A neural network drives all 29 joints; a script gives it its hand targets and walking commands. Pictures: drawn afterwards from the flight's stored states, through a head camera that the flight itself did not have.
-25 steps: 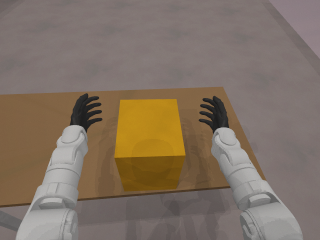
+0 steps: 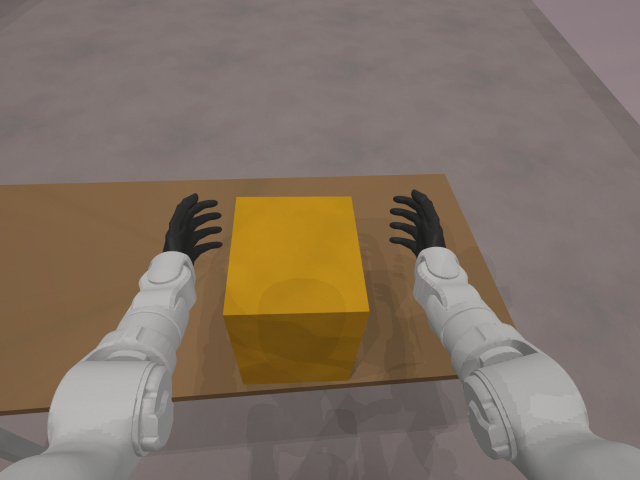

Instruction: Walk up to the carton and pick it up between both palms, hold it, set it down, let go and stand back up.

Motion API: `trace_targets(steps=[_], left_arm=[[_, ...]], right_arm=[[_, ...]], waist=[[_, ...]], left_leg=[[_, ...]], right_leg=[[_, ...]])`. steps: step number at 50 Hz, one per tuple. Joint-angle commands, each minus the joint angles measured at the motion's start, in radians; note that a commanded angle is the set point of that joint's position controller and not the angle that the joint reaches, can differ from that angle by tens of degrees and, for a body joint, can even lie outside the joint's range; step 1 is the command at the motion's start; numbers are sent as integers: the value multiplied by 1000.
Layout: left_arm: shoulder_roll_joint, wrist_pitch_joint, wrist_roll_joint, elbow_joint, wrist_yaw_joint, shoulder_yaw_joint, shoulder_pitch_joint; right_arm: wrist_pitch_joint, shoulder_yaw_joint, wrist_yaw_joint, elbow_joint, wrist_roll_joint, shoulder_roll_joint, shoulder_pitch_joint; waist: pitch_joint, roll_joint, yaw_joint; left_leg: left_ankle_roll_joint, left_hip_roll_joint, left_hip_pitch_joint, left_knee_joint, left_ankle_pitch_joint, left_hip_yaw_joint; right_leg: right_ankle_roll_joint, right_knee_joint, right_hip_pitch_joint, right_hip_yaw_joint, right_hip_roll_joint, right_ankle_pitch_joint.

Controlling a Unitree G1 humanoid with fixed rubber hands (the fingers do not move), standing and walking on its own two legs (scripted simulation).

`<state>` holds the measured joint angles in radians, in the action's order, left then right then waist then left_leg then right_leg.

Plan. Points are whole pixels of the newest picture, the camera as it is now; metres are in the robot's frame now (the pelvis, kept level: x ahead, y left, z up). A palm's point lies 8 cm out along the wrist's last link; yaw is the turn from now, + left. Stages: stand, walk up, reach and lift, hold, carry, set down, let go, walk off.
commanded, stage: reach and lift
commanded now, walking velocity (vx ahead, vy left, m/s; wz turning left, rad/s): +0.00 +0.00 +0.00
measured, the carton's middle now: (295, 293) +0.42 +0.06 -0.07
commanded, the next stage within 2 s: none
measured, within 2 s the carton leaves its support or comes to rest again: neither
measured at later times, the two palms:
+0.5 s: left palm (196, 293) +0.40 +0.21 -0.05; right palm (402, 297) +0.41 -0.11 -0.04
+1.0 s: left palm (207, 289) +0.40 +0.19 -0.04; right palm (383, 290) +0.41 -0.08 -0.04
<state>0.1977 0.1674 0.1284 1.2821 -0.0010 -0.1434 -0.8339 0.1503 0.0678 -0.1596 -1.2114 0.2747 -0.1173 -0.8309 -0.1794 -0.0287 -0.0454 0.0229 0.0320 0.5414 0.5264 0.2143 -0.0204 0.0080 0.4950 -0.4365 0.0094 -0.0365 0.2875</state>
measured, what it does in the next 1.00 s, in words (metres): stands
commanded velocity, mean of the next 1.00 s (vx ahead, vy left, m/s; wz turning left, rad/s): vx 0.00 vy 0.00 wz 0.00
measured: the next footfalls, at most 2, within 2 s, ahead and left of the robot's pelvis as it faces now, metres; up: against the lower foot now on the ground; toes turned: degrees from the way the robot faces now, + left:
none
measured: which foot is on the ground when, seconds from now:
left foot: down 0.00-1.00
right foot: down 0.00-1.00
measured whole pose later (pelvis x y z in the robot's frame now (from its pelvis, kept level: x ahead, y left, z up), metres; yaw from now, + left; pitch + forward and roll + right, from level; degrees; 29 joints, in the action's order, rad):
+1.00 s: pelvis -0.03 +0.02 -0.05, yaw -1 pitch +26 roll -3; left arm 0.09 0.47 -0.04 1.39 0.11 -0.31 -0.92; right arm 0.45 -0.32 -0.16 -1.36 -0.08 0.00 -0.93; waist -0.21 0.02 -0.05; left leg 0.00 0.03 1.02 0.88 0.32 -0.03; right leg -0.02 0.83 -0.90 0.00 -0.04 0.39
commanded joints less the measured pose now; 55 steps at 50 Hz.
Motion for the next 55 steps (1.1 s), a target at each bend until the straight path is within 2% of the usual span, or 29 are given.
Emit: trace_targets(steps=[1,3,5,9,12,13,16,18,20,21,23,27,28,29,32,34,35,37,38,42,43,45,48,50,51,52,53,54,55], left_arm=[[173,158,28,-87,24,8,-466],[193,212,30,-91,34,34,-536],[195,255,82,-42,38,51,-559],[159,311,109,57,39,106,-578],[146,343,124,96,48,131,-611],[135,351,132,71,55,159,-622],[105,355,132,144,55,167,-634],[120,363,140,114,51,157,-640],[98,360,107,136,64,132,-591],[90,367,105,76,68,140,-600],[91,365,92,26,80,124,-634],[67,346,53,2,90,92,-578],[54,351,43,-53,98,92,-597],[57,344,35,-60,108,83,-601],[51,334,24,-54,113,63,-595],[37,329,15,-54,114,52,-577],[8,336,19,-67,112,66,-563],[-42,343,13,-94,102,73,-551],[-65,344,-1,-81,98,59,-533],[-100,337,-82,-3,83,-21,-567],[-110,346,-96,-25,79,-24,-581],[-163,348,-158,-48,83,-57,-568],[-413,356,-270,-55,10,-79,-565],[-600,370,-397,27,-48,-103,-545],[-649,369,-426,21,-60,-84,-560],[-670,374,-467,31,-60,-94,-513],[-658,379,-482,71,-60,-109,-503],[-663,389,-497,87,-57,-108,-499],[-653,388,-498,105,-60,-117,-475]], right_arm=[[132,-33,24,86,-17,-103,-489],[174,-43,21,95,-23,-97,-544],[201,-49,35,100,-30,-91,-539],[238,-57,55,-60,-38,-117,-520],[282,-63,64,-52,-44,-129,-565],[298,-98,63,-44,-50,-148,-574],[304,-93,75,-58,-57,-151,-610],[305,-89,78,-34,-58,-163,-593],[305,-73,86,-49,-49,-151,-561],[316,-105,73,-41,-63,-172,-572],[331,-121,73,20,-65,-181,-603],[311,-120,67,19,-100,-147,-567],[321,-136,72,42,-107,-165,-569],[309,-134,70,39,-108,-158,-582],[304,-143,53,32,-138,-143,-569],[306,-131,47,33,-129,-125,-569],[308,-138,50,41,-136,-106,-559],[318,-114,54,58,-137,-54,-565],[327,-139,49,43,-165,-38,-562],[311,-176,48,-28,-227,79,-571],[333,-222,43,-15,-252,73,-597],[345,-262,39,-24,-302,132,-577],[380,-314,92,22,-473,402,-596],[385,-339,152,-27,-632,630,-568],[391,-388,167,-36,-689,671,-560],[392,-387,180,-65,-724,719,-488],[393,-407,183,-66,-767,723,-469],[402,-403,190,-62,-781,728,-450],[403,-393,191,-51,-804,734,-434]], waist=[[-516,34,0],[-631,79,-2],[-679,71,24],[-695,120,44],[-784,147,17],[-831,164,41],[-820,141,4],[-871,95,13],[-884,106,-25],[-934,124,5],[-994,145,-18],[-927,70,-17],[-953,93,-11],[-917,80,-31],[-919,44,-9],[-907,35,-30],[-918,37,0],[-915,31,-20],[-906,15,-1],[-758,2,-19],[-795,33,7],[-817,74,6],[-837,78,20],[-727,85,25],[-726,97,45],[-728,123,30],[-705,91,32],[-709,121,24],[-678,95,11]], left_leg=[[26,-16,-254,98,-461,64],[37,-18,-200,142,-463,63],[36,-14,-162,183,-451,60],[59,-2,-165,241,-435,50],[77,10,-174,287,-427,55],[82,9,-198,297,-425,52],[84,6,-145,312,-354,45],[81,4,-145,331,-334,59],[89,4,-158,341,-371,61],[94,2,-186,348,-391,54],[102,-5,-194,368,-425,55],[79,2,-176,378,-434,60],[90,2,-195,381,-442,61],[88,1,-168,367,-389,62],[79,3,-158,387,-442,77],[77,6,-158,384,-481,68],[80,6,-170,393,-492,61],[79,3,-157,410,-532,68],[81,8,-178,414,-572,58],[49,-2,-90,378,-467,70],[63,-1,-116,392,-507,65],[70,2,-175,375,-544,70],[70,-7,-226,368,-617,76],[61,-15,-214,338,-590,85],[68,-3,-240,319,-580,84],[70,4,-274,309,-609,82],[68,7,-269,301,-578,89],[66,5,-268,288,-568,95],[55,3,-239,278,-541,109]], right_leg=[[-54,37,58,-33,37,-526],[-41,66,29,-36,35,-498],[-52,109,-22,-39,40,-501],[-40,146,-193,-62,26,-367],[-27,173,-336,-86,11,-229],[-25,180,-373,-106,7,-189],[-26,215,-457,-108,-4,-84],[-34,234,-424,-105,-7,-94],[-31,253,-444,-110,-12,-107],[-29,251,-444,-107,-17,-129],[-29,271,-440,-106,-15,-136],[-36,277,-439,-106,-26,-142],[-29,283,-434,-110,-30,-149],[-26,286,-425,-113,-31,-120],[-33,290,-392,-105,-32,-185],[-31,288,-384,-103,-33,-205],[-29,289,-397,-103,-31,-238],[-29,294,-372,-94,-31,-235],[-28,290,-375,-97,-32,-289],[-36,270,-327,-82,-16,-260],[-31,271,-342,-84,-18,-292],[-26,246,-336,-92,-23,-286],[-24,229,-312,-113,-22,-340],[-13,211,-257,-108,-4,-325],[-8,193,-278,-125,-14,-285],[3,184,-292,-122,-16,-245],[5,170,-278,-127,-18,-226],[13,163,-280,-119,-14,-243],[8,160,-241,-115,-13,-251]])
